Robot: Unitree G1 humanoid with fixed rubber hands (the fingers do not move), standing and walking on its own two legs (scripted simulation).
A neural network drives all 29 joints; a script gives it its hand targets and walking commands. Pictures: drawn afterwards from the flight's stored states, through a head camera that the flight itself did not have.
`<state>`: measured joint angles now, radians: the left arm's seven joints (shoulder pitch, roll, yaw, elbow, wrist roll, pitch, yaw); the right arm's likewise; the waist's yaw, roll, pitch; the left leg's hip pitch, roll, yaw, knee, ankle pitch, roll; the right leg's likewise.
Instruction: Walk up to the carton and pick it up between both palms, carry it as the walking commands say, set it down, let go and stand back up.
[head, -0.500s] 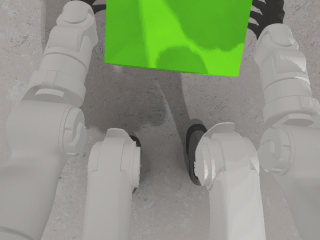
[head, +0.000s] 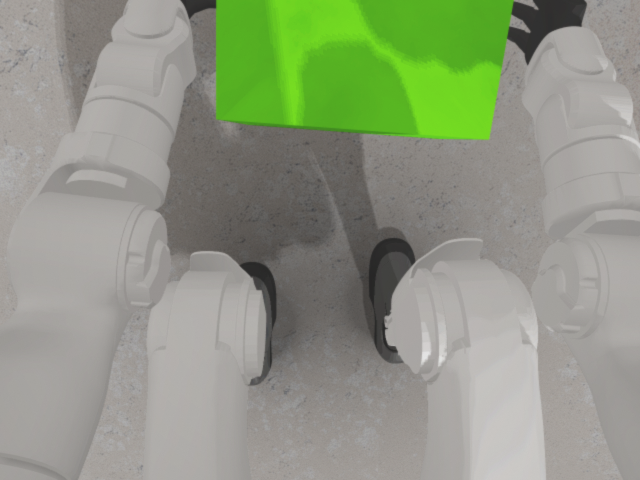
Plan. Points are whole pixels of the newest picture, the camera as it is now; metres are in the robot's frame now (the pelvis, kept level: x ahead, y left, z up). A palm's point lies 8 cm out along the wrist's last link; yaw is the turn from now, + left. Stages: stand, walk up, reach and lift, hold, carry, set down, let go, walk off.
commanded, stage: set down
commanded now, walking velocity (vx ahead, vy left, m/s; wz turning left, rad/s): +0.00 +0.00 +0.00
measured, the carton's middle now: (358, 9) +0.55 -0.07 -0.27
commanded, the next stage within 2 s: none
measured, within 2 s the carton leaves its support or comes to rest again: rests again in 0.24 s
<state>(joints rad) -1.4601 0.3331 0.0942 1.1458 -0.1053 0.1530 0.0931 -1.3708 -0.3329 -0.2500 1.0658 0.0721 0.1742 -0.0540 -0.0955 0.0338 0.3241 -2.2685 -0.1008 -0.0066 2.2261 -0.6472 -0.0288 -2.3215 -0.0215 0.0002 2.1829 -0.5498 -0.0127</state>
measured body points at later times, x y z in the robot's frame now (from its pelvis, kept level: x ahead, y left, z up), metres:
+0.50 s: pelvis -0.01 +0.00 -0.01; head +0.37 -0.03 +0.23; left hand +0.56 +0.11 -0.21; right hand +0.50 -0.25 -0.21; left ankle +0.09 +0.11 -0.33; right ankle +0.11 -0.12 -0.33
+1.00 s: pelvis -0.01 +0.00 -0.01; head +0.37 -0.03 +0.23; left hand +0.56 +0.10 -0.21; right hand +0.50 -0.26 -0.21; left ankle +0.09 +0.11 -0.33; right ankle +0.11 -0.12 -0.33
